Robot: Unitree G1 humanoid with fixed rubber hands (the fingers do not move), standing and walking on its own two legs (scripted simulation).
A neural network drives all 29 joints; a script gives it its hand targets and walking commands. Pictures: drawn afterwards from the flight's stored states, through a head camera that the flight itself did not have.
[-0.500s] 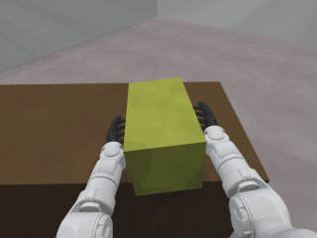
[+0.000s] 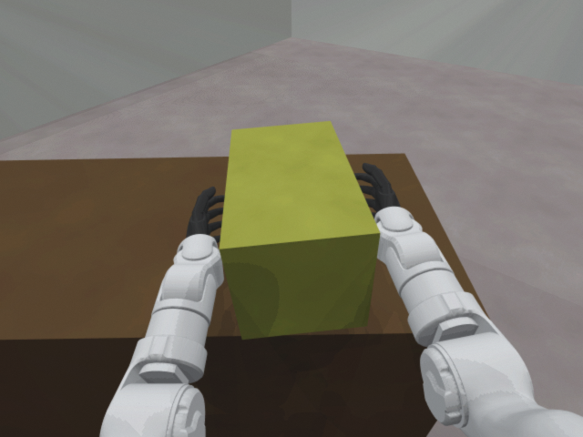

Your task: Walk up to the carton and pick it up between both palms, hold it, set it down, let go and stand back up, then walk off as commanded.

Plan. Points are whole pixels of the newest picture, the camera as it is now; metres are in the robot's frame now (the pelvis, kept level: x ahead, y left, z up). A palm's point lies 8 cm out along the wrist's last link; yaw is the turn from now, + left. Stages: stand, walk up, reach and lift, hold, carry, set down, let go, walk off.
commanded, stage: reach and lift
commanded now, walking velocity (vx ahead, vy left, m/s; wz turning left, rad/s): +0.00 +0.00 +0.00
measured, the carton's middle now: (291, 216) +0.44 +0.00 +0.12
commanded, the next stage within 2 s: hold in 1.12 s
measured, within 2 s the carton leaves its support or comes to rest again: neither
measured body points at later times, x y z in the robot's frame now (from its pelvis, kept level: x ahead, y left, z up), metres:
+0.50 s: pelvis +0.00 +0.00 +0.00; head -0.05 -0.01 +0.45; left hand +0.38 +0.14 +0.14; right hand +0.40 -0.13 +0.16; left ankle +0.08 +0.12 -0.72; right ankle +0.02 -0.10 -0.72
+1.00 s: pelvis -0.01 +0.00 +0.00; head -0.07 -0.01 +0.45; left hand +0.37 +0.14 +0.17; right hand +0.39 -0.13 +0.18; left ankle +0.08 +0.12 -0.72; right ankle +0.02 -0.10 -0.72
